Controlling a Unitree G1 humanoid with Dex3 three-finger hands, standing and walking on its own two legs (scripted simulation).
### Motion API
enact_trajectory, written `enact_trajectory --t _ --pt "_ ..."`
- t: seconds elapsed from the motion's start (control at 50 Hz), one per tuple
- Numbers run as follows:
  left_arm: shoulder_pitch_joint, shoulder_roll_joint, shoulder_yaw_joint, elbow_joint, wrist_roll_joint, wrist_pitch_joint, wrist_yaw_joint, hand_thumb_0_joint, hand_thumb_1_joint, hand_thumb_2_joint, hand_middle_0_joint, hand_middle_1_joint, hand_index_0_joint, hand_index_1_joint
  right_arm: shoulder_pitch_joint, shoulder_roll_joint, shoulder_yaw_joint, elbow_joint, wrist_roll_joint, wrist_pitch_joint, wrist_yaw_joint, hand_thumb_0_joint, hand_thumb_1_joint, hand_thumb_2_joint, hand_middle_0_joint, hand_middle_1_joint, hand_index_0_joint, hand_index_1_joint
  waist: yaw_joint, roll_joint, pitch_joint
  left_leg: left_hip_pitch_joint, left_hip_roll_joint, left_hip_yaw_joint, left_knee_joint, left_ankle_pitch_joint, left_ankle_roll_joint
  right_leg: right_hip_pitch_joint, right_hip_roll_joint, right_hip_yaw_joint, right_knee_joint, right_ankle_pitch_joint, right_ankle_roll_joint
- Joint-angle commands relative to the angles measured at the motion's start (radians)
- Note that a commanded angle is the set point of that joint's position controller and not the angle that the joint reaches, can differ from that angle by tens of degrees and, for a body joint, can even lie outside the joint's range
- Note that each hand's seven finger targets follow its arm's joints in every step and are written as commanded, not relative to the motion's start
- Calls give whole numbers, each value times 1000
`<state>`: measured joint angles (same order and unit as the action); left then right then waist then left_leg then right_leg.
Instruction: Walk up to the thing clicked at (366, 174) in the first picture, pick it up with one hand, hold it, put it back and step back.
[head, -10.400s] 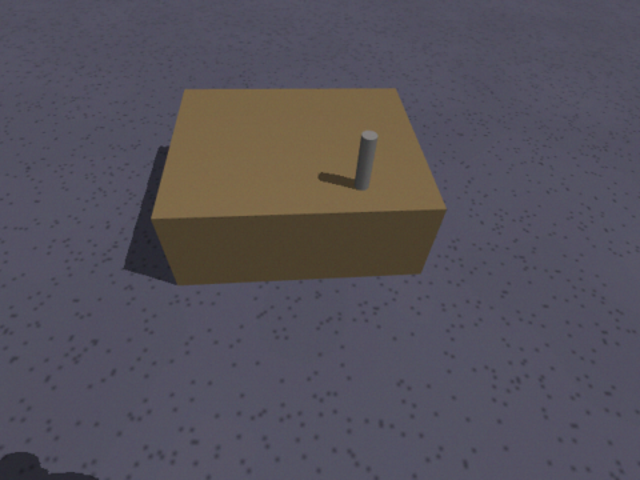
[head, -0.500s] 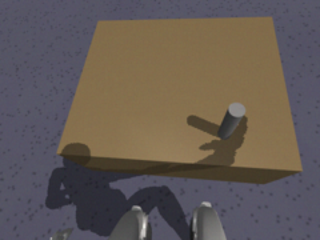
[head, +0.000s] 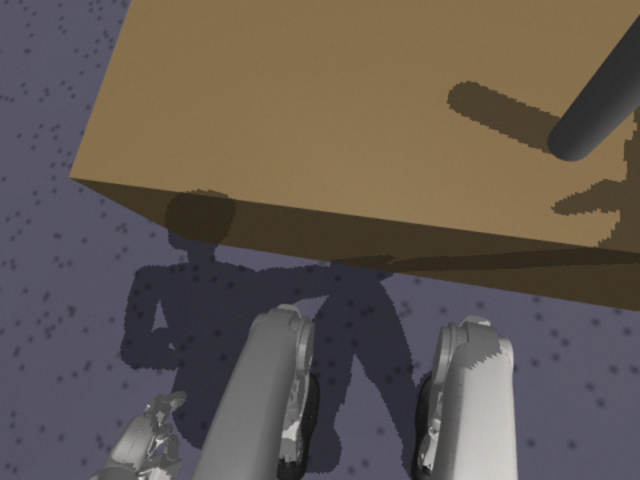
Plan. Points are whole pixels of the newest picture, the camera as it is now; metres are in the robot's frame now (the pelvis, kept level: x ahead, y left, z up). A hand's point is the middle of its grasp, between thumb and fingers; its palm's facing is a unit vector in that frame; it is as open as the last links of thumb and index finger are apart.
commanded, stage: close in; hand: right
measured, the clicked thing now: (615, 91) +0.52 -0.27 +0.01
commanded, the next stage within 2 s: rest palm in 0.64 s
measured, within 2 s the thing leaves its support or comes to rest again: neither
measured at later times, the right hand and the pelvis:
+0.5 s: hand (627, 124) +0.50 -0.29 -0.02, palm faces +0.26 +0.97 -0.01, open 17.3 cm; pelvis -0.01 +0.01 -0.04, yaw +0 degrees
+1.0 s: hand (595, 125) +0.51 -0.27 -0.03, palm faces +0.25 +0.97 -0.01, open 17.1 cm; pelvis +0.00 +0.02 -0.04, yaw +0 degrees
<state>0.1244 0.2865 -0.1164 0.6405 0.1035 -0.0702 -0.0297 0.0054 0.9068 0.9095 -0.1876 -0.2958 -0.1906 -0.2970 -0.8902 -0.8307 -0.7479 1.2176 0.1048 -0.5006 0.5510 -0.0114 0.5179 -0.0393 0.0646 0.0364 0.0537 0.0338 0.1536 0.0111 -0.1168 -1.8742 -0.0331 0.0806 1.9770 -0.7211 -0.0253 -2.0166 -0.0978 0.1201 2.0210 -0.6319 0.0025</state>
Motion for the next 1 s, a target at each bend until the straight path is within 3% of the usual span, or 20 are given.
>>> enact_trajectory --t 0.0,0.04,0.08,0.12,0.2,0.24,0.32,0.36,0.4,0.42,0.44,0.58,0.6,0.68,0.72,0.76,0.8,0.9,0.92,0.98 --pt "193 250 84 -46 -4 11 1 0 885 899 -193 -296 -194 -295 -304 -351 -11 -217 -2 -43 -54 0 520 -22 67 33 57 33 -15 -305 -719 125 -21 32 -163 212 55 602 12 -3 -152 190 -23" --pt "201 248 93 -45 -5 21 -4 0 889 894 -196 -299 -199 -296 -381 -340 -6 -317 4 -43 -82 0 522 -27 62 34 52 34 -14 -321 -742 121 -21 39 -132 192 57 544 14 -5 -135 143 -22" --pt "194 244 93 -52 -11 28 -5 0 897 895 -192 -298 -197 -294 -360 -286 21 -301 1 -24 -114 0 512 -26 61 33 51 33 -11 -311 -719 90 -24 46 -123 143 59 524 17 -10 -130 79 -20" --pt "192 258 111 -57 -15 39 -4 0 899 889 -194 -298 -199 -292 -368 -289 28 -363 -15 -18 -149 0 497 -31 60 35 50 35 -34 -344 -715 39 -22 47 -94 96 65 515 20 3 -152 4 -16" --pt "201 252 128 -67 -28 54 3 0 903 893 -189 -296 -195 -291 -420 -238 71 -464 -14 11 -212 0 498 -33 55 36 46 36 -27 -358 -759 56 -25 44 -99 90 69 524 23 -11 -156 -11 -18" --pt "223 239 130 -64 -31 61 8 0 908 891 -186 -297 -193 -289 -365 -229 60 -444 -12 31 -241 0 485 -26 58 33 47 33 -29 -294 -767 109 -28 38 -117 130 64 496 18 -30 -132 51 -22" --pt "217 222 126 -58 -34 72 14 0 900 898 -190 -298 -194 -294 -359 -183 86 -435 -13 42 -273 0 490 -37 53 37 44 37 -19 -261 -677 101 -31 24 -134 117 61 402 18 -41 -119 25 -33" --pt "217 216 124 -64 -36 75 15 0 906 895 -190 -299 -196 -293 -312 -164 86 -389 -13 46 -281 0 488 -39 52 38 44 38 -15 -213 -644 131 -30 19 -146 130 56 366 18 -45 -111 36 -38" --pt "213 204 119 -67 -34 74 14 0 895 898 -195 -300 -199 -296 -283 -102 106 -355 -3 45 -281 0 494 -48 48 41 41 41 6 -169 -608 138 -33 19 -152 149 50 323 16 -41 -98 46 -44" --pt "210 204 116 -68 -35 75 14 0 901 897 -195 -301 -200 -296 -271 -96 107 -354 1 42 -279 0 489 -39 54 38 46 38 -6 -173 -602 130 -32 19 -143 152 54 329 17 -41 -103 53 -43" --pt "217 211 121 -66 -33 77 15 0 905 893 -195 -302 -201 -295 -267 -123 95 -359 -2 39 -281 0 490 -40 52 39 44 39 -7 -180 -612 147 -33 17 -140 181 53 339 15 -41 -95 83 -43" --pt "218 211 128 -70 -26 86 10 0 903 891 -196 -302 -202 -296 -302 -83 118 -388 1 16 -286 0 483 -46 51 41 41 41 -2 -185 -657 188 -31 10 -135 235 50 360 13 -43 -85 132 -42" --pt "220 209 131 -69 -25 89 11 0 910 887 -195 -303 -203 -294 -326 -116 98 -438 1 9 -293 0 473 -45 51 40 40 40 -26 -203 -699 197 -32 2 -133 241 52 379 11 -48 -84 140 -41" --pt "217 204 139 -58 -19 89 11 0 899 892 -195 -302 -201 -296 -362 -33 156 -460 2 7 -300 0 479 -58 44 45 35 45 -2 -233 -709 183 -32 5 -138 256 52 419 9 -47 -81 153 -35" --pt "215 210 143 -59 -20 93 13 0 900 894 -193 -300 -198 -295 -323 -90 119 -438 -7 11 -315 0 489 -54 46 47 37 47 -24 -205 -722 212 -33 -2 -143 254 50 398 9 -53 -76 152 -37" --pt "221 209 146 -55 -18 101 11 0 842 935 -194 -286 -178 -303 -324 -74 129 -459 -10 12 -318 0 429 -71 63 45 54 46 -26 -230 -759 224 -33 3 -129 286 51 437 7 -52 -82 190 -32" --pt "214 204 147 -52 -17 101 13 0 841 938 -195 -286 -178 -304 -347 -35 153 -464 -6 14 -320 0 473 -46 78 38 69 39 -9 -219 -738 218 -34 6 -137 293 50 433 7 -47 -78 192 -33" --pt "198 208 149 -50 -18 103 11 0 842 938 -197 -290 -181 -307 -313 -22 159 -441 -12 14 -329 0 515 -45 109 57 103 57 -9 -213 -694 170 -34 20 -123 255 54 430 10 -41 -92 162 -31" --pt "200 204 150 -55 -18 105 10 0 894 907 -198 -301 -197 -302 -330 -20 167 -465 -10 11 -331 0 487 -9 189 73 183 74 -17 -227 -715 186 -33 14 -124 263 56 431 11 -45 -89 171 -31" --pt "198 204 145 -52 -18 104 11 0 894 906 -200 -303 -200 -304 -351 -18 173 -435 -10 12 -332 0 505 -26 248 110 236 111 2 -211 -673 161 -34 18 -128 245 54 406 11 -39 -87 145 -34"
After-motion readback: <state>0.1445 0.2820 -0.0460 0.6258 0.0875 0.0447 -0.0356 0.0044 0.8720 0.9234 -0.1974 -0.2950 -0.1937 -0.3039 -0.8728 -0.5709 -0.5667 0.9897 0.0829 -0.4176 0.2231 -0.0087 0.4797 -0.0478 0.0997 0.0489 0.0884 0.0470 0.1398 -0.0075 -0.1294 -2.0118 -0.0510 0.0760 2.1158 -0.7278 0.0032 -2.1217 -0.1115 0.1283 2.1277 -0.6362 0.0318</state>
